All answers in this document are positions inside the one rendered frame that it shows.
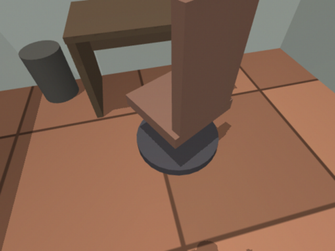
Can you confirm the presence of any office chair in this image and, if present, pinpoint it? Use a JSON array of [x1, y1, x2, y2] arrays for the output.
[[126, 0, 259, 176]]

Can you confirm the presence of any desk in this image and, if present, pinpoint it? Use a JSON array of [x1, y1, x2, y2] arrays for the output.
[[63, 0, 171, 118]]

